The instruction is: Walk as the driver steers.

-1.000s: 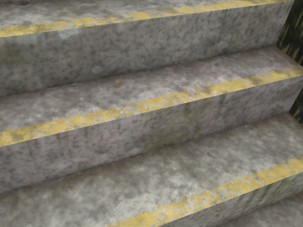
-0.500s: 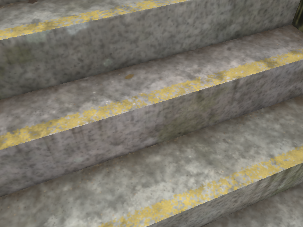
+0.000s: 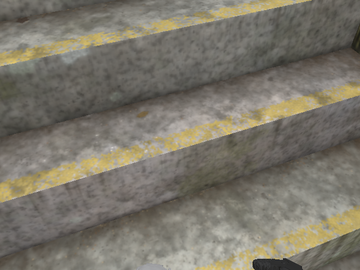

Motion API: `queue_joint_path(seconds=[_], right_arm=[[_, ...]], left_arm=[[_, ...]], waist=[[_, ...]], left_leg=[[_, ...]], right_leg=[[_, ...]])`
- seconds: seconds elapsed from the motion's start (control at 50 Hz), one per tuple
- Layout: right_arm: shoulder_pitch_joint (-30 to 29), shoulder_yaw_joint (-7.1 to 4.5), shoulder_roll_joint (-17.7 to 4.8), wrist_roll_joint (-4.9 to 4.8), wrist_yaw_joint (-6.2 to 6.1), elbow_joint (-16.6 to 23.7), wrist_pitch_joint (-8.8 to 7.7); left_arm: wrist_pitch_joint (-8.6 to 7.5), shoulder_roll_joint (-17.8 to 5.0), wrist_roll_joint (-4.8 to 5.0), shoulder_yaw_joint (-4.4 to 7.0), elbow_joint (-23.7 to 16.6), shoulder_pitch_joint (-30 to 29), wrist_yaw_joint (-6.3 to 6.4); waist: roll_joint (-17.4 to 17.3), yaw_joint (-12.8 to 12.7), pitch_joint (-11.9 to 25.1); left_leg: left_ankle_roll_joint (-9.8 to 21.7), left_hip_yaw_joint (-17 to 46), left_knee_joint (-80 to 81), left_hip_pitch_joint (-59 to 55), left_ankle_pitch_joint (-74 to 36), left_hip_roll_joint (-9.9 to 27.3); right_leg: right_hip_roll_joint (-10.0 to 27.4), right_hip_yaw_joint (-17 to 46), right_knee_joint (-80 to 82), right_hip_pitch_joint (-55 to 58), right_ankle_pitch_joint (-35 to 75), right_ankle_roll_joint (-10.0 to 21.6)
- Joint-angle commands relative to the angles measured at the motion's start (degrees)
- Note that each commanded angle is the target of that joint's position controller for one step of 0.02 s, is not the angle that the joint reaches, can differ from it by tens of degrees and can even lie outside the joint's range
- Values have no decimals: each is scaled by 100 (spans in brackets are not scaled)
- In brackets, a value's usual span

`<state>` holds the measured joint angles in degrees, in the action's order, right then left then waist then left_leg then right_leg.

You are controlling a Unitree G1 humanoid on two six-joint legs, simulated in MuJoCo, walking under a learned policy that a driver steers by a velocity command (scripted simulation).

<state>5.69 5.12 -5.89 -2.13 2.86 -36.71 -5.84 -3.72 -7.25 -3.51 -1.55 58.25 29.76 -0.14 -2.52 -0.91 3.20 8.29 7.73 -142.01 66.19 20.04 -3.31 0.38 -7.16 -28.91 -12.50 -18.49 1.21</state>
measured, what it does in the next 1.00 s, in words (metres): climbs: left foot 0.28 m higher, then left foot 0.08 m lower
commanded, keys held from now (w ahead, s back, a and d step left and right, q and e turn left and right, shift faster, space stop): w+shift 1.00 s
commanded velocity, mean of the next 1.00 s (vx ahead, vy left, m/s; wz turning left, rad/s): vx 0.96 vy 0.00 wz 0.00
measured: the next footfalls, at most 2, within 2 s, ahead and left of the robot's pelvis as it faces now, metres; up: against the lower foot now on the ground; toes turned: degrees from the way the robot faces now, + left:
left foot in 0.18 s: +0.17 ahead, +0.14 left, +0.28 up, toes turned +3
left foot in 0.32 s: +0.15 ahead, +0.16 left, +0.20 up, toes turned +8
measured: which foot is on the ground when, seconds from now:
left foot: up 0.00-0.16, down 0.18-0.24, up 0.26-0.30, down 0.32-0.68, up 0.70-1.00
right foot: down 0.00-0.20, up 0.22-0.66, down 0.68-1.00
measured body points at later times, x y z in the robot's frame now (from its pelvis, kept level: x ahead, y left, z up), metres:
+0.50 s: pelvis +0.09 +0.02 +0.17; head +0.08 +0.01 +0.62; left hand +0.28 +0.20 +0.09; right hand +0.16 -0.20 +0.02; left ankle +0.11 +0.15 -0.53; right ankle +0.19 -0.13 -0.30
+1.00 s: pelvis +0.22 -0.07 +0.19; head +0.19 -0.10 +0.64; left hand +0.15 +0.11 +0.05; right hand +0.47 -0.17 +0.15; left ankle +0.25 +0.07 -0.09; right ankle +0.21 -0.17 -0.53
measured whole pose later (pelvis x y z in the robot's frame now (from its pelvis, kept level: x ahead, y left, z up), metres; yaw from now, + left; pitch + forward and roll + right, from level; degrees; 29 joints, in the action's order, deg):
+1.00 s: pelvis +0.22 -0.07 +0.19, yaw +2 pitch +0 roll +1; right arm 2.1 7.9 -1.3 -1.4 2.1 -34.1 -2.8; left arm -4.7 -5.1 -4.2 -4.4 55.8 31.6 -0.6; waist -2.5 -3.6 5.9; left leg 4.8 6.4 -147.5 79.1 7.4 -1.7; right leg 4.2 -10.2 -35.1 -15.3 -20.1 1.5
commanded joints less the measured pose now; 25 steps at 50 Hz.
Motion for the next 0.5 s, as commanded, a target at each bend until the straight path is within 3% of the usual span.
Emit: queue_joint_path(seconds=[0.02,0.04,0.06,0.08,0.1,0.12,0.14,0.16,0.18,0.2,0.22,0.24,0.26,0.28,0.3,0.32,0.34,0.36,0.38,0.4,0.42,0.44,0.46,0.48,0.5], right_arm=[[-805,438,335,-26,25,1081,39],[-1129,425,124,-13,-67,1108,121],[-1326,477,105,34,-176,1137,186],[-1334,504,77,112,-215,1120,177],[-896,488,109,239,-233,925,95],[-814,343,-169,248,-228,724,28],[-694,186,-499,215,-228,738,-29],[-429,47,-779,147,-184,630,-66],[-455,-44,-906,159,-243,490,-82],[596,-269,-1480,363,-368,191,76],[1235,-318,-1512,579,-419,-415,231],[960,-291,-1059,801,-380,-602,289],[149,-142,-247,841,-239,-653,309],[242,-114,7,698,-152,-837,322],[512,-151,73,580,-46,-1185,340],[701,-148,178,545,40,-1417,335],[293,-223,-13,475,-47,-1311,312],[-65,-377,-584,256,-218,-1079,238],[-226,-388,-706,258,-297,-957,204],[-286,-414,-868,338,-336,-894,174],[-214,-453,-1095,415,-334,-868,110],[-38,-488,-1188,403,-367,-902,41],[-74,-480,-1169,409,-440,-837,2],[22,-501,-1244,492,-493,-771,-30],[163,-527,-1315,502,-510,-708,-29]], left_arm=[[-83,-465,41,-118,-382,-907,-28],[-98,-404,93,-182,-383,-1058,-41],[-161,-467,101,-216,-230,-954,-18],[-140,-609,254,-170,-140,-964,5],[-28,-839,330,-123,-76,-1143,11],[22,-1168,419,-10,25,-524,24],[3,-1707,438,160,31,-251,99],[27,-1939,439,273,-11,21,128],[45,-1277,406,176,-67,465,68],[-72,-1190,306,104,-184,-49,8],[-183,-938,367,104,-762,-1237,-77],[-297,-461,227,27,-1454,-2435,-188],[-368,39,284,-12,-2032,-2751,-228],[-374,338,308,-113,-2233,-3098,-225],[-328,633,331,-208,-2323,-3200,-130],[-279,732,368,-283,-2406,-2937,-121],[-182,587,465,-334,-2267,-1969,-215],[-60,337,346,-372,-2200,-1206,-212],[54,20,251,-302,-2220,-1118,-150],[159,-166,278,-261,-2294,-1340,-72],[248,-255,347,-257,-2281,-1525,39],[292,-365,414,-225,-2366,-1861,123],[295,-324,476,-233,-2353,-1957,178],[292,-355,499,-212,-2368,-2084,248],[292,-389,507,-203,-2425,-2220,257]], waist=[[392,621,-826],[363,567,-1013],[601,554,-1006],[572,648,-871],[562,965,-201],[670,813,575],[1387,976,1097],[1503,994,1515],[459,629,1842],[-570,1066,2478],[-1777,1079,2317],[-1903,833,1731],[-872,174,1003],[-394,121,603],[-66,50,45],[213,-176,-342],[265,-705,-556],[-185,-977,-378],[21,-1003,-253],[209,-924,-293],[165,-802,-299],[209,-612,-293],[173,-569,-201],[13,-484,-121],[-67,-365,-88]], left_leg=[[-88,85,404,1387,-430,408],[-180,-288,1292,632,-982,408],[-217,-1025,1741,-282,-1141,500],[-170,-1361,2716,-1001,-1122,817],[64,-1528,3590,-2109,-891,800],[126,-2163,4334,-2989,-319,346],[55,-2179,5099,-3651,972,-59],[63,-1831,6345,-4212,1190,-201],[511,-217,7253,-5154,1573,230],[659,1009,8461,-5354,2377,570],[756,1996,9837,-5356,1774,894],[585,1812,9800,-4768,1116,945],[346,624,8740,-4263,915,1030],[5,-156,8726,-3833,529,1002],[-218,-384,9416,-3744,25,1113],[-252,-415,10161,-3801,-474,1115],[36,15,10671,-3578,6,1435],[360,1157,11397,-2969,1327,1987],[456,1406,11635,-2806,1922,2099],[517,1383,11804,-2604,2059,2088],[736,1279,12123,-2532,2272,2162],[775,1279,12184,-2791,2288,2207],[754,1140,12129,-2845,2129,2270],[702,954,12148,-2904,2007,2378],[612,632,12215,-3240,1872,2313]], right_leg=[[1702,893,2088,-1177,104,743],[1426,439,2379,-2110,317,756],[1483,451,3207,-2691,1002,1068],[1305,266,3425,-2529,1574,1005],[1198,-227,2969,-1989,4198,841],[1295,-478,2305,-1003,7890,1041],[1362,-341,1397,-126,11252,1181],[1366,-99,417,380,12026,1258],[1047,-44,-1044,-770,11743,1069],[729,-96,-2435,-1056,10989,1115],[391,373,-3869,-1721,6153,1295],[-193,925,-6122,-2409,3050,1246],[-433,1458,-7600,-3719,2152,1181],[-281,1425,-7753,-4196,1573,1145],[-347,1624,-8202,-4812,810,1109],[-437,1838,-8867,-5328,425,1086],[-327,2125,-8808,-5736,1211,830],[-11,2006,-8398,-5557,1743,409],[63,2021,-8316,-5541,2045,90],[49,1795,-8339,-5535,2226,-138],[53,1245,-8495,-5480,2072,-294],[229,1215,-8408,-5596,2099,-334],[319,1224,-8467,-5450,2113,-364],[431,1228,-8298,-5289,2296,-376],[517,1131,-7875,-5197,2312,-343]])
